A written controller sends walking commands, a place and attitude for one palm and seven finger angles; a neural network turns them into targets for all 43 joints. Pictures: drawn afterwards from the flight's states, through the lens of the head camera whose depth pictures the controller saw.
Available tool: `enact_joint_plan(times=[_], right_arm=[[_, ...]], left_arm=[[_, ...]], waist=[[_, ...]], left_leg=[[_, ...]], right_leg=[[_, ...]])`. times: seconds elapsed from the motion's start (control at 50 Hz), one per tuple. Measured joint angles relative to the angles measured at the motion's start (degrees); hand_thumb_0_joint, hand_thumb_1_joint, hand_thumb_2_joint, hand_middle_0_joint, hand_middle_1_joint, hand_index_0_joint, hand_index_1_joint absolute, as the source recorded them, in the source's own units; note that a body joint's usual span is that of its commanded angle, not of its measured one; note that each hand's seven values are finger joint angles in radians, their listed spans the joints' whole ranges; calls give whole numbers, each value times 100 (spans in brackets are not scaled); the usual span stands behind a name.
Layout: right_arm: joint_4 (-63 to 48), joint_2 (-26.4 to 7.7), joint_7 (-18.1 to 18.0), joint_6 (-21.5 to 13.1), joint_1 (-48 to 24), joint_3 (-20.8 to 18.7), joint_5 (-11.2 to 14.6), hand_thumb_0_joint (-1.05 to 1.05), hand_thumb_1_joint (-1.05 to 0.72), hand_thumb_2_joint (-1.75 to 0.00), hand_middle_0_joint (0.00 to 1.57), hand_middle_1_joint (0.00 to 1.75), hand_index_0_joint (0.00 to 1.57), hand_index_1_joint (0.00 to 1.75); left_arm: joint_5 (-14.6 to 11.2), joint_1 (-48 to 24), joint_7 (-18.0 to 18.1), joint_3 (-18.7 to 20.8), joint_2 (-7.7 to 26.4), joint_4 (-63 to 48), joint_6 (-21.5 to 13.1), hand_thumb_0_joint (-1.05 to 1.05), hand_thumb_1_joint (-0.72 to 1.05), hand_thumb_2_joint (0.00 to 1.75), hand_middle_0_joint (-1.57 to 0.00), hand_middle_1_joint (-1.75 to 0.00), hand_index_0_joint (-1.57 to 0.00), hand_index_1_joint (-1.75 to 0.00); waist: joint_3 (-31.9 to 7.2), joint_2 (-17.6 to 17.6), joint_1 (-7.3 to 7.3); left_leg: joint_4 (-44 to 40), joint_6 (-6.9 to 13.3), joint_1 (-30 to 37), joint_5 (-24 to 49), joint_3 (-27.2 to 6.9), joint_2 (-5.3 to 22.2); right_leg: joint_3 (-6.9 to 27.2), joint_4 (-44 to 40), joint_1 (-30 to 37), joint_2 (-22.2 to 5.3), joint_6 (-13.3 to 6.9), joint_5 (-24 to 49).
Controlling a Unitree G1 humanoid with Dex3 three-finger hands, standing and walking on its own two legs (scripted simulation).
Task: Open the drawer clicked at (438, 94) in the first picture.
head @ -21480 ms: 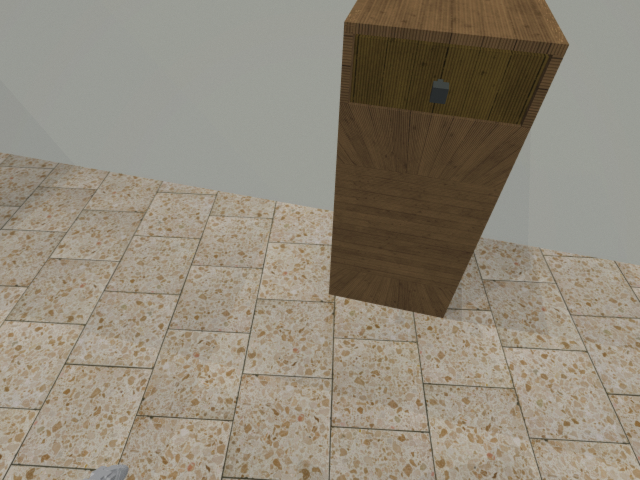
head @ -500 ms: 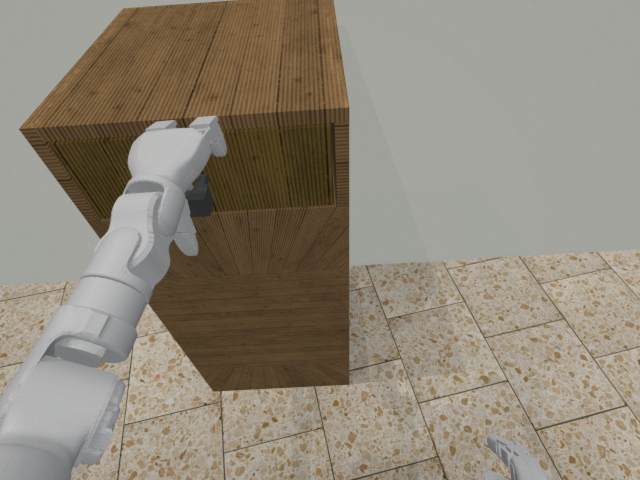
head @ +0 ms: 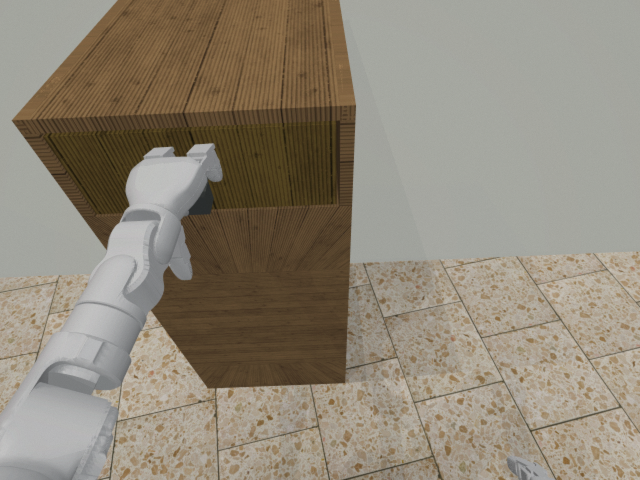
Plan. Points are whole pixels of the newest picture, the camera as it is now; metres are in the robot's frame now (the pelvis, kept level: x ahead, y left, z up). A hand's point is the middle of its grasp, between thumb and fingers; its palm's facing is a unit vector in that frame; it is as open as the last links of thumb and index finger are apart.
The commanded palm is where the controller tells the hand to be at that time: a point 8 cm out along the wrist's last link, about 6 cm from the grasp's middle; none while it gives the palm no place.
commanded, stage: lower the fingers behind the handle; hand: left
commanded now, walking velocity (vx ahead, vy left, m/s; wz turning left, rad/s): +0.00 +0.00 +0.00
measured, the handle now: (199, 189) +0.47 +0.20 +0.11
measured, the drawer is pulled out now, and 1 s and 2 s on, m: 0.00 0.00 0.01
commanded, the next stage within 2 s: close the thumb around the handle in 0.78 s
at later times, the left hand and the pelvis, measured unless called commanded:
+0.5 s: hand (194, 224) +0.42 +0.20 +0.09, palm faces +0.02 -0.04 -1.00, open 13.9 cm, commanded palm +0.40 +0.21 +0.15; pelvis +0.00 +0.00 +0.00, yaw +0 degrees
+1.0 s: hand (191, 223) +0.42 +0.20 +0.09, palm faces +0.00 -0.05 -1.00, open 13.6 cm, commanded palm +0.40 +0.21 +0.15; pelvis +0.00 +0.00 +0.00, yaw -1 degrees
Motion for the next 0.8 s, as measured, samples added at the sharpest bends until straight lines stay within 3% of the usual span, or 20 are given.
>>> enact_joint_plan(times=[0.24,0.5,0.64,0.8], right_arm=[[19,180,133,93,-19,68,-15,1,-90,-90,20,30,20,29],[28,202,61,77,-84,83,-29,1,-90,-89,20,30,20,29],[35,143,39,83,-15,33,-25,1,-90,-89,20,30,20,29],[14,127,26,109,56,47,-15,1,-90,-90,20,30,20,29]], left_arm=[[31,210,184,-82,-319,8,339,0,-49,30,-32,-120,-31,-120],[212,151,423,-128,-357,240,348,0,-49,30,-32,-120,-32,-120],[134,18,343,-139,-335,439,424,0,-49,30,-32,-120,-32,-120],[149,137,326,-18,-316,391,251,0,-49,30,-32,-120,-32,-120]], waist=[[-143,95,-6],[-114,32,10],[-143,46,-29],[-144,29,-64]], left_leg=[[30,37,-41,-73,61,-25],[140,16,-140,-103,36,-18],[125,5,-131,-93,28,-10],[107,-10,-83,-101,65,21]], right_leg=[[59,73,-69,-23,36,-84],[22,174,-158,-12,13,-116],[14,161,-151,-6,3,-107],[52,158,-122,24,-16,-102]])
